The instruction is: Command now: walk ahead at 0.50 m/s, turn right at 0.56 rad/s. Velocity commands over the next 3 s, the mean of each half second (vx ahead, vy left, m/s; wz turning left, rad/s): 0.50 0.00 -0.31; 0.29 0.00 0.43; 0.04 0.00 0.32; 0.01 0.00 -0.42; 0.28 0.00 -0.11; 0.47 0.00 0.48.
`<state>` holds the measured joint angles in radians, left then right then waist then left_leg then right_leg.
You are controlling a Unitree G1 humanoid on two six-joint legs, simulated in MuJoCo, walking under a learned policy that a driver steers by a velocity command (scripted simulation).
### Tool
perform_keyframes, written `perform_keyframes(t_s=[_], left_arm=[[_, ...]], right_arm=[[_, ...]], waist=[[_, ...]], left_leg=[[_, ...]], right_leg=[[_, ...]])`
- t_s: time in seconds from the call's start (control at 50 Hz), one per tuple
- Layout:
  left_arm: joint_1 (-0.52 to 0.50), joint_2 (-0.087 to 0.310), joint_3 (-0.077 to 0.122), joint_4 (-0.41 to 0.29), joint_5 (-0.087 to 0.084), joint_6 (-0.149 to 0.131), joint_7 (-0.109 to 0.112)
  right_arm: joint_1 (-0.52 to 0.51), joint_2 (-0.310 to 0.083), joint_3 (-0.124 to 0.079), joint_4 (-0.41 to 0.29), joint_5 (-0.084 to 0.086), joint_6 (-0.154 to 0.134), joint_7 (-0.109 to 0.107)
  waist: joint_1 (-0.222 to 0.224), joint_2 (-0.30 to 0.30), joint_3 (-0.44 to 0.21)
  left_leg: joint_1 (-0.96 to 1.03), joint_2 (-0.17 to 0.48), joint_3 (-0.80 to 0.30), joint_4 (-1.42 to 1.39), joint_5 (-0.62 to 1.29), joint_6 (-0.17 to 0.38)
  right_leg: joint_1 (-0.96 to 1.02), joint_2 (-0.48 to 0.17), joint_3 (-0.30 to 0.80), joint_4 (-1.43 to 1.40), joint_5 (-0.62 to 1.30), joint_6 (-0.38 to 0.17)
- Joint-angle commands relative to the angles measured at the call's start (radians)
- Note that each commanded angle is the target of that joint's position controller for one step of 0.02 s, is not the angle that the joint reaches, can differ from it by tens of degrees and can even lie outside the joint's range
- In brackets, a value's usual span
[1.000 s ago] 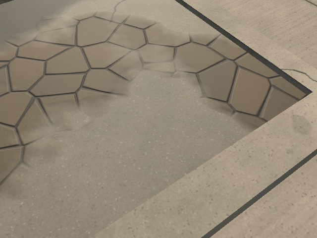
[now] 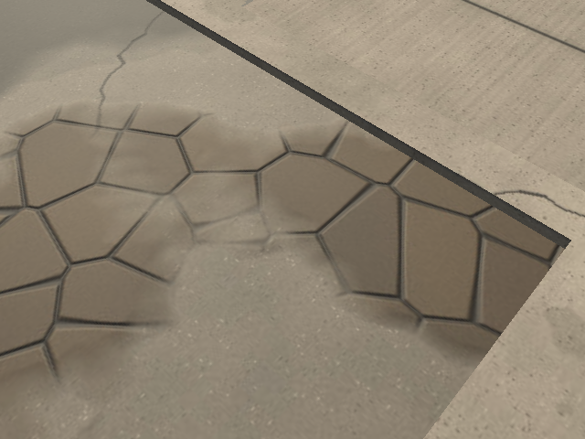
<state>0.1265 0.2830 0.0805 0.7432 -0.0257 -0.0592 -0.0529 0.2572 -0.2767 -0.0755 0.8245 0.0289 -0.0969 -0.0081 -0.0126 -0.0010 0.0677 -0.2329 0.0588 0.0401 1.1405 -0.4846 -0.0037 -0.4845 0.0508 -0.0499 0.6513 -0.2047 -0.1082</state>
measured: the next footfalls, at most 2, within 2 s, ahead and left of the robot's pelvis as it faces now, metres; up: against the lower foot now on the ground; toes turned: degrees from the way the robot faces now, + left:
left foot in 0.46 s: +0.43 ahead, +0.11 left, -0.04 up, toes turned -10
right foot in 0.90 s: +0.69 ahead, -0.05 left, -0.04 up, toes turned +13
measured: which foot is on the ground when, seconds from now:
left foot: up 0.00-0.44, down 0.46-0.92, up 0.94-1.00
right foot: down 0.00-0.46, up 0.48-0.88, down 0.90-1.00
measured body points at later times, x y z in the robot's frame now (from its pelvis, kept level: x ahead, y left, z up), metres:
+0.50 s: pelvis +0.30 +0.03 -0.03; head +0.32 +0.04 +0.42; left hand +0.37 +0.31 -0.15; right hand +0.47 -0.24 -0.11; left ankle +0.39 +0.11 -0.76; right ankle +0.10 -0.06 -0.69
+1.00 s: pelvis +0.53 +0.02 -0.03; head +0.57 +0.03 +0.41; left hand +0.73 +0.29 -0.10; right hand +0.64 -0.26 -0.15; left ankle +0.41 +0.12 -0.69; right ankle +0.65 -0.06 -0.76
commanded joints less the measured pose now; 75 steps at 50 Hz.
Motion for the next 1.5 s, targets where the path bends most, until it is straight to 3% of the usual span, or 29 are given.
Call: perform_keyframes(t_s=[0.02,0.08,0.22,0.4,0.46,0.48,0.5,0.52,0.54,0.58,0.64,0.68,0.74,0.82,0.88,0.9,0.92,0.94,0.98,1.04,1.1,1.24,1.3,1.32,1.34,1.36,1.38,1.42,1.5], left_arm=[[0.150,0.128,0.036,-0.036,-0.004,-0.020,0.005],[0.095,0.112,0.028,-0.071,0.014,-0.027,0.014],[0.185,0.142,0.034,-0.036,0.000,-0.012,0.072],[0.294,0.146,0.028,0.015,0.017,-0.001,0.083],[0.243,0.136,0.017,0.009,0.014,-0.001,0.067],[0.256,0.086,-0.004,-0.009,0.029,-0.013,0.065],[0.397,0.040,-0.024,-0.003,0.036,-0.034,0.056],[0.335,0.108,-0.018,-0.032,0.006,-0.051,0.058],[0.172,0.142,-0.012,-0.071,-0.008,-0.061,0.060],[0.068,0.116,-0.014,-0.111,0.035,-0.070,0.067],[0.098,0.093,-0.008,-0.117,0.050,-0.061,0.068],[0.049,0.065,-0.016,-0.131,0.053,-0.054,0.075],[-0.051,0.023,-0.028,-0.143,0.041,-0.048,0.067],[-0.149,0.050,-0.017,-0.171,0.033,-0.043,0.048],[-0.050,0.094,0.001,-0.143,0.045,-0.055,0.054],[0.039,0.123,0.009,-0.126,0.060,-0.058,0.063],[0.093,0.163,0.012,-0.130,0.072,-0.046,0.077],[0.132,0.141,0.008,-0.114,0.060,-0.029,0.074],[0.017,0.057,-0.009,-0.158,0.033,0.002,0.076],[-0.076,0.081,-0.011,-0.146,0.053,0.032,0.075],[-0.074,0.101,0.002,-0.124,0.054,0.033,0.077],[-0.052,0.157,0.022,-0.084,0.027,0.054,0.075],[-0.034,0.139,0.012,-0.053,0.003,0.063,0.069],[0.014,0.088,-0.005,-0.030,0.007,0.063,0.062],[0.058,0.006,-0.035,-0.047,0.062,0.055,0.042],[-0.014,0.077,-0.009,-0.061,0.041,0.055,0.055],[-0.021,0.121,0.004,-0.043,0.019,0.063,0.062],[0.058,0.112,0.013,0.025,0.019,0.085,0.072],[0.077,0.117,0.022,0.033,0.004,0.089,0.078]], right_arm=[[-0.075,-0.123,-0.018,-0.130,-0.011,-0.061,-0.001],[-0.041,-0.125,-0.030,-0.120,-0.034,-0.027,-0.002],[-0.253,-0.055,0.000,-0.177,-0.043,-0.020,0.019],[-0.324,-0.083,0.009,-0.212,-0.020,-0.038,0.074],[-0.069,-0.137,-0.022,-0.134,-0.029,-0.042,0.069],[0.110,-0.187,-0.032,-0.103,-0.042,-0.043,0.069],[0.146,-0.248,-0.047,-0.090,-0.013,-0.030,0.070],[0.195,-0.203,-0.044,-0.074,0.023,-0.017,0.065],[0.129,-0.149,-0.029,-0.102,0.008,-0.006,0.051],[0.036,-0.136,-0.016,-0.134,-0.025,0.002,0.044],[0.010,-0.108,-0.006,-0.137,-0.025,-0.001,0.030],[0.027,-0.145,-0.018,-0.125,-0.020,0.009,0.010],[0.089,-0.163,-0.029,-0.095,-0.002,0.047,-0.020],[0.126,-0.145,-0.033,-0.088,0.001,0.080,-0.046],[0.030,-0.131,-0.036,-0.140,-0.010,0.089,-0.050],[0.006,-0.101,-0.026,-0.170,-0.017,0.089,-0.042],[0.092,-0.041,-0.008,-0.179,-0.036,0.086,-0.036],[0.266,-0.073,0.000,-0.173,-0.014,0.084,-0.022],[0.169,-0.200,-0.034,-0.153,-0.006,0.118,-0.021],[0.105,-0.147,-0.031,-0.182,-0.011,0.163,-0.034],[0.093,-0.089,-0.015,-0.202,-0.016,0.155,-0.033],[0.004,-0.108,-0.007,-0.249,-0.023,0.149,-0.002],[0.074,-0.110,-0.013,-0.218,-0.033,0.146,0.009],[0.082,-0.131,-0.014,-0.223,-0.043,0.145,0.007],[0.044,-0.196,-0.015,-0.255,-0.048,0.147,-0.008],[0.021,-0.189,-0.010,-0.261,-0.083,0.133,-0.002],[-0.032,-0.149,0.001,-0.254,-0.096,0.111,0.005],[-0.104,-0.105,0.012,-0.232,-0.074,0.081,0.008],[-0.118,-0.090,0.013,-0.208,-0.060,0.076,-0.014]], waist=[[0.052,0.000,-0.188],[-0.008,0.001,-0.162],[0.056,-0.068,-0.088],[0.118,-0.085,-0.022],[-0.010,-0.029,-0.168],[-0.066,0.086,-0.323],[0.000,0.307,-0.385],[-0.058,0.234,-0.374],[-0.088,0.132,-0.232],[-0.037,-0.007,-0.121],[0.030,0.052,-0.100],[0.023,0.062,-0.096],[-0.018,0.093,-0.148],[-0.031,0.114,-0.139],[0.043,0.122,-0.171],[0.076,0.069,-0.263],[0.050,-0.128,-0.366],[0.002,-0.311,-0.516],[0.019,-0.093,-0.333],[-0.020,-0.086,-0.142],[-0.018,-0.126,-0.154],[0.011,-0.143,-0.192],[-0.031,-0.120,-0.182],[-0.023,-0.027,-0.163],[0.041,0.266,-0.177],[-0.021,0.258,-0.152],[-0.004,0.182,-0.105],[0.027,0.165,-0.088],[0.024,0.139,-0.086]], left_leg=[[-0.507,0.027,-0.132,0.091,0.081,0.035],[-0.351,0.054,-0.132,-0.075,0.187,0.010],[-0.285,-0.028,-0.110,-0.555,0.632,-0.040],[-0.392,-0.006,-0.111,-0.662,0.495,0.062],[-0.017,-0.056,-0.054,-0.696,0.522,0.139],[0.307,0.094,-0.250,-0.607,0.707,0.225],[0.603,0.272,-0.650,-0.648,0.654,0.382],[0.647,0.294,-0.815,-0.765,0.284,0.391],[0.540,0.259,-0.734,-0.811,0.259,0.344],[0.297,0.203,-0.627,-0.843,0.448,0.313],[0.139,0.110,-0.435,-0.850,0.866,0.275],[0.058,0.050,-0.325,-0.830,1.099,0.244],[-0.016,-0.025,-0.274,-0.795,1.051,0.143],[0.038,-0.016,-0.394,-0.738,0.809,0.096],[0.092,-0.024,-0.456,-0.592,0.775,0.087],[0.021,-0.067,-0.425,-0.428,0.687,0.061],[-0.174,-0.184,-0.314,-0.167,0.099,0.013],[-0.326,-0.214,-0.285,0.055,-0.304,-0.012],[-0.404,-0.102,-0.204,0.202,-0.128,-0.070],[-0.321,-0.057,-0.127,0.123,0.004,-0.090],[-0.267,-0.042,-0.080,-0.024,0.049,-0.087],[-0.115,-0.019,-0.041,-0.341,0.130,-0.029],[0.067,-0.072,-0.002,-0.622,0.249,0.037],[0.156,0.003,-0.125,-0.748,0.310,0.079],[0.238,0.265,-0.415,-0.783,0.549,0.165],[0.011,0.338,-0.464,-0.858,0.455,0.288],[-0.048,0.264,-0.382,-0.883,0.349,0.260],[-0.043,0.175,-0.243,-0.870,0.337,0.182],[0.057,0.176,-0.151,-0.821,0.571,0.187]], right_leg=[[0.561,-0.279,0.515,-0.348,0.163,-0.223],[0.365,-0.224,0.405,-0.392,0.308,-0.207],[0.219,-0.120,0.284,-0.373,0.173,-0.127],[0.420,-0.247,0.400,-0.135,0.190,-0.108],[0.374,-0.154,0.270,0.167,0.562,-0.055],[0.163,-0.093,0.192,0.498,0.315,-0.007],[-0.211,0.047,0.098,0.801,-0.411,0.092],[-0.383,-0.003,0.166,0.817,-0.359,0.097],[-0.439,-0.046,0.162,0.786,-0.259,0.093],[-0.376,-0.095,0.149,0.668,-0.162,0.097],[-0.243,-0.125,0.142,0.435,-0.100,0.128],[-0.178,-0.074,0.088,0.256,-0.010,0.159],[0.003,0.017,0.056,0.001,0.217,0.167],[0.051,0.046,0.120,-0.155,0.290,0.143],[0.164,-0.005,0.159,-0.264,0.309,0.100],[0.374,-0.104,0.209,-0.270,0.488,0.049],[0.644,-0.326,0.390,-0.174,0.964,-0.062],[0.804,-0.551,0.662,-0.155,0.950,-0.245],[0.577,-0.433,0.528,-0.232,0.488,-0.182],[0.226,-0.289,0.312,-0.348,0.249,-0.124],[0.205,-0.273,0.211,-0.376,0.291,-0.141],[0.233,-0.326,0.156,-0.368,0.168,-0.138],[0.169,-0.288,0.113,-0.265,0.069,-0.054],[0.074,-0.229,0.062,-0.160,-0.050,0.034],[-0.090,-0.105,-0.060,0.098,-0.359,0.150],[-0.072,-0.099,0.052,0.197,-0.413,0.158],[-0.020,-0.116,0.088,0.256,-0.334,0.156],[-0.003,-0.107,0.102,0.313,-0.215,0.171],[-0.017,-0.084,0.133,0.330,-0.170,0.200]])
